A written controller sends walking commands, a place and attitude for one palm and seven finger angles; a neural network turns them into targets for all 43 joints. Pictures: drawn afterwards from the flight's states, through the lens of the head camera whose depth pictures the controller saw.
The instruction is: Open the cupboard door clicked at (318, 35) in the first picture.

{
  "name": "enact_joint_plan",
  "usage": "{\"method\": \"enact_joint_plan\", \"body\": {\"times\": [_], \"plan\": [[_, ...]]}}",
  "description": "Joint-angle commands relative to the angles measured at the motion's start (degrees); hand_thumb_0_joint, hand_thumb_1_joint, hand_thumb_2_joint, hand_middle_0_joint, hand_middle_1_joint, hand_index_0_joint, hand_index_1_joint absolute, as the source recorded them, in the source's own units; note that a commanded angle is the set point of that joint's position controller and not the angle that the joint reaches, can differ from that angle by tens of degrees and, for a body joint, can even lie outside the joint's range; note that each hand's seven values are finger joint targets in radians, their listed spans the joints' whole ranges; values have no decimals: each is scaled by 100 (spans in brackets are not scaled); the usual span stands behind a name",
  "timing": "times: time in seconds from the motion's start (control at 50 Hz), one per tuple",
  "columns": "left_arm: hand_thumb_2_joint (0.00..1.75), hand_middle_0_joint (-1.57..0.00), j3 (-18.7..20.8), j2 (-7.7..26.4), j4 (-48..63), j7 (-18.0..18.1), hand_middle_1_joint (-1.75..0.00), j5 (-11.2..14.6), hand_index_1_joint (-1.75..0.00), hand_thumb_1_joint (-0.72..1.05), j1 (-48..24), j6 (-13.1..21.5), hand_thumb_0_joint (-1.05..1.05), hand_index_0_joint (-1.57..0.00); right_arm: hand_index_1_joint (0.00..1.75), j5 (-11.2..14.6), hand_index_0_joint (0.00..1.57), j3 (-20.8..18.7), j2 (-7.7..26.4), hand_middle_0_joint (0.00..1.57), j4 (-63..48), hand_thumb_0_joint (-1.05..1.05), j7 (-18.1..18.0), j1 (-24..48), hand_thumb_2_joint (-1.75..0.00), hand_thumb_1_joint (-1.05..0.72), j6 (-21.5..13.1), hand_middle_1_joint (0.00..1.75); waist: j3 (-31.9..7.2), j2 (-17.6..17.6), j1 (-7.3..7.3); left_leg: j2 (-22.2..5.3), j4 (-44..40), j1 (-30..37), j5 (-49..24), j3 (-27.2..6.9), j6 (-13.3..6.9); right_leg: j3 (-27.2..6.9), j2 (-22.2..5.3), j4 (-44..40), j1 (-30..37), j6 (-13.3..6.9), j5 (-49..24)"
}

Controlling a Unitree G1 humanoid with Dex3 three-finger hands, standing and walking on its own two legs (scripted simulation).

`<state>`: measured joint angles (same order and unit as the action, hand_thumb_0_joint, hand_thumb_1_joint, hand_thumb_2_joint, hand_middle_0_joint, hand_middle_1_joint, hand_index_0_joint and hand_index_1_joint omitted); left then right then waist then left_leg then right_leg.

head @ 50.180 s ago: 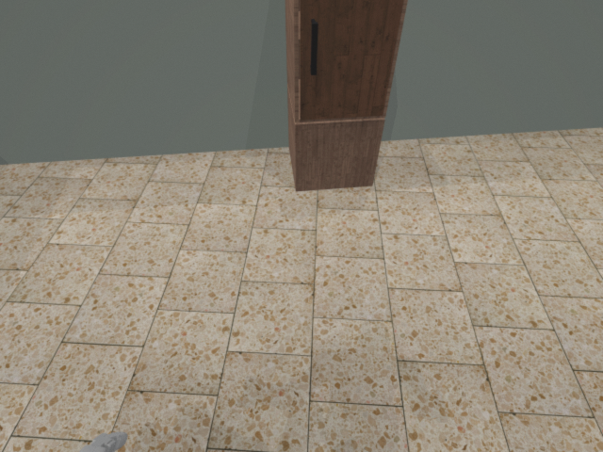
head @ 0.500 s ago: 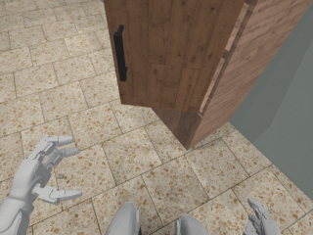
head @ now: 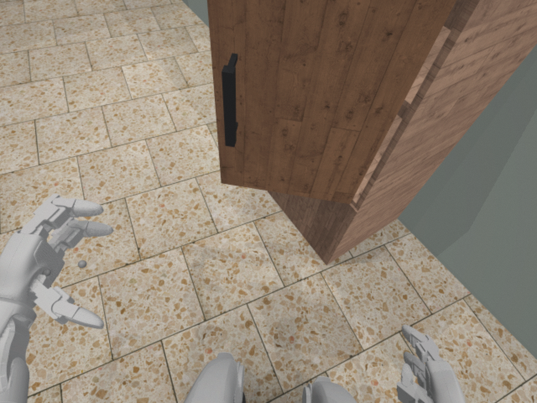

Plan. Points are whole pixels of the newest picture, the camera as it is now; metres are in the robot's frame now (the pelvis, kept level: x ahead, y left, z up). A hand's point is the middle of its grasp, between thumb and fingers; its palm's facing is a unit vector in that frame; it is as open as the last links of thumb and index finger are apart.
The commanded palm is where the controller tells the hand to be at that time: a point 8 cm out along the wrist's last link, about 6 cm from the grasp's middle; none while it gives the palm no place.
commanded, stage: raise the hand with hooked fingers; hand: left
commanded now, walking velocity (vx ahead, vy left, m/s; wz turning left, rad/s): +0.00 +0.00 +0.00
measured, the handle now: (232, 103) +0.62 +0.12 +0.04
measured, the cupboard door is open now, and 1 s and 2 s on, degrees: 48 48 48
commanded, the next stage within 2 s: move the hooked fingers beside the handle in 0.56 s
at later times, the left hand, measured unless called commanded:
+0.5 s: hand (113, 260) +0.29 +0.24 +0.04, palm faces -0.07 -1.00 -0.06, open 14.0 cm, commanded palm +0.27 +0.29 +0.05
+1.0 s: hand (139, 215) +0.36 +0.22 +0.04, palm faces -0.10 -0.99 -0.03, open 14.0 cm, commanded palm +0.34 +0.27 +0.05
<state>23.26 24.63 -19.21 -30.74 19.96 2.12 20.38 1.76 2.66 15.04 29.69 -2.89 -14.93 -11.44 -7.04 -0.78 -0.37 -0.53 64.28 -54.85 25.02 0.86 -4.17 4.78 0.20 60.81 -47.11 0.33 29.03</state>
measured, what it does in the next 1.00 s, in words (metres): stands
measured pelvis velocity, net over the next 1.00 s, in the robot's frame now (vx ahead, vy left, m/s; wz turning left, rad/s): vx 0.00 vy -0.03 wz -0.01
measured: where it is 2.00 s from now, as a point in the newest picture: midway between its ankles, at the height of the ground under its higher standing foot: outside the picture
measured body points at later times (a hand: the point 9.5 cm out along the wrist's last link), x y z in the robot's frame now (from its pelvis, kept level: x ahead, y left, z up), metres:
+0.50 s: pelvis +0.01 -0.03 +0.00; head +0.08 -0.01 +0.44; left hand +0.28 +0.29 +0.05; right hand +0.16 -0.29 -0.08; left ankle +0.06 +0.07 -0.66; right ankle +0.01 -0.14 -0.66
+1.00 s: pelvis +0.00 -0.03 -0.01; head +0.09 -0.01 +0.43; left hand +0.36 +0.28 +0.05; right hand +0.14 -0.29 -0.10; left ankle +0.06 +0.07 -0.66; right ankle +0.01 -0.14 -0.66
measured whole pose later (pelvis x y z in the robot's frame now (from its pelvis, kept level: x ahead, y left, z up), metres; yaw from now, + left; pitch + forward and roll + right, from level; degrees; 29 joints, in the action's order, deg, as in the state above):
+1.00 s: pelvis +0.00 -0.03 -0.01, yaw -1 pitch +18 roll -4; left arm 23.5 26.9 -35.1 -32.3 18.1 -15.6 19.0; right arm 2.6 2.1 16.0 32.8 -3.8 -15.4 -9.3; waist -7.6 -1.2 -2.7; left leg -2.5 67.6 -59.1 26.6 -0.4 -1.5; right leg 5.7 2.3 65.1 -52.1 -2.2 31.1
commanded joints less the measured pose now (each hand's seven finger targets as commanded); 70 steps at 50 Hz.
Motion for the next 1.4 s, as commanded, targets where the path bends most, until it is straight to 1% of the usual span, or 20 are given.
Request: {"method": "enact_joint_plan", "body": {"times": [0.0,0.04,0.08,0.2,0.32,0.44,0.52,0.64,0.68,0.72,0.82,0.88,0.94,1.0,1.02,1.06,1.1,1.16,1.22,1.38], "plan": [[30,-30,502,1309,626,-245,-120,213,-120,-50,-1023,97,0,-30,30,62,20,-503,1112,20,-708,0,-121,-89,-90,-90,-232,30,-1514,-731,-73,-165,-1380,2421,-714,-976,511,12,264,-673,-442,-282,-555],[30,-30,554,1447,507,-363,-120,227,-120,-50,-1128,-25,0,-30,30,82,20,-506,1150,20,-702,0,-122,-127,-90,-90,-197,30,-1582,-692,-71,-158,-1366,2406,-779,-911,460,6,252,-743,-357,-268,-602],[30,-30,503,1362,544,-426,-120,282,-120,-50,-1028,-39,0,-30,30,88,20,-526,1126,20,-734,0,-124,-123,-90,-90,-214,30,-1602,-566,-55,-127,-1294,2319,-849,-813,390,-21,244,-802,-249,-260,-671],[30,-30,906,1689,757,-247,-120,362,-120,-50,-849,287,0,-30,30,22,20,-547,1080,20,-739,0,-30,-176,-90,-90,-281,30,-1758,-602,57,-95,-1020,2160,-1425,-649,364,-88,290,-683,-82,-297,-943],[30,-30,742,1491,547,-237,-120,373,-120,-50,-907,313,0,-30,30,65,20,-518,1045,20,-716,0,-37,-167,-90,-90,-205,30,-1560,-558,-53,-60,-948,1744,-921,-449,270,-249,246,-818,58,-238,-736],[30,-30,692,1584,813,-301,-120,340,-120,-50,-986,308,0,-30,30,85,20,-509,1006,20,-726,0,-62,-136,-90,-90,-216,30,-1798,-740,-36,-46,-802,1761,-1195,-364,225,-378,221,-809,271,-218,-1046],[30,-30,798,1564,680,-270,-120,445,-120,-50,-988,389,0,-30,30,87,20,-483,970,20,-671,0,-85,-114,-90,-90,-221,30,-1675,-371,-73,-50,-654,1449,-1108,-309,204,-514,223,-855,399,-181,-1004],[30,-30,610,1397,335,-345,-120,419,-120,-50,-1012,258,0,-30,30,112,20,-467,973,20,-663,0,-98,-91,-90,-90,-188,30,-1495,-297,-110,-38,-593,1227,-967,-262,196,-617,173,-915,382,-142,-919],[30,-30,461,1419,361,-338,-120,322,-120,-50,-1617,240,0,-30,30,114,20,-456,989,20,-593,0,-129,-97,-90,-90,-190,30,-1489,-454,-194,-55,-573,1254,-885,-291,189,-574,170,-861,218,-153,-823],[30,-30,475,1515,179,-319,-120,280,-120,-50,-2122,246,0,-30,30,97,20,-440,1013,20,-500,0,-160,-146,-90,-90,-186,30,-1456,-315,-282,-81,-484,1174,-831,-319,186,-610,192,-827,107,-157,-765],[30,-30,477,1680,-33,-256,-120,157,-120,-50,-2906,370,0,-30,30,90,20,-426,1015,20,-392,0,-210,-175,-90,-90,-174,30,-1825,-545,-258,-86,-433,1309,-809,-321,188,-623,183,-726,30,-192,-675],[30,-30,617,1925,-377,-174,-120,36,-120,-50,-3160,309,0,-30,30,94,20,-420,1035,20,-331,0,-208,-209,-90,-90,-101,30,-1852,-643,-207,-95,-506,1331,-837,-357,203,-564,179,-689,46,-210,-703],[30,-30,531,1786,-510,-146,-120,-20,-120,-50,-3019,157,0,-30,30,93,20,-447,1025,20,-386,0,-157,-281,-90,-90,-14,30,-2245,-695,-120,-86,-574,1600,-1171,-343,213,-462,190,-609,167,-205,-1110],[30,-30,509,1751,-782,-54,-120,-52,-120,-50,-3164,36,0,-30,30,87,20,-456,1041,20,-382,0,-122,-377,-90,-90,90,30,-2151,-497,-166,-93,-592,1541,-1261,-361,206,-396,221,-597,136,-203,-1224],[30,-30,639,1886,-846,-4,-120,-87,-120,-50,-3162,30,0,-30,30,85,20,-468,1058,20,-367,0,-109,-409,-90,-90,137,30,-2166,-401,-163,-109,-596,1503,-1306,-341,204,-406,213,-613,170,-181,-1299],[30,-30,532,1768,-839,70,-120,-138,-120,-50,-3207,47,0,-30,30,86,20,-487,1053,20,-389,0,-76,-450,-90,-90,198,30,-2140,-540,-168,-109,-680,1645,-1375,-374,234,-333,212,-592,68,-193,-1316],[30,-30,282,1528,-821,143,-120,-181,-120,-50,-3616,131,0,-30,30,75,20,-497,1052,20,-344,0,-63,-517,-90,-90,233,30,-2081,-507,-305,-132,-658,1796,-1480,-426,225,-280,241,-563,-157,-209,-1332],[30,-30,189,1455,-997,289,-120,-298,-120,-50,-3962,253,0,-30,30,50,20,-533,1082,20,-227,0,-44,-615,-90,-90,311,30,-2058,-494,-390,-166,-701,1940,-1332,-501,256,-239,234,-580,-425,-198,-1098],[30,-30,313,1604,-1011,375,-120,-366,-120,-50,-4128,411,0,-30,30,25,20,-553,1102,20,-157,0,-32,-712,-90,-90,377,30,-2383,-612,-339,-172,-666,2219,-1703,-524,283,-245,236,-522,-380,-225,-1305],[30,-30,331,1818,-1761,572,-120,-654,-120,-50,-5111,521,0,-30,30,-18,20,-525,1114,20,32,0,-18,-843,-90,-90,637,30,-2265,-697,-445,-204,-668,2194,-1549,-620,315,-207,231,-487,-667,-230,-1110]]}}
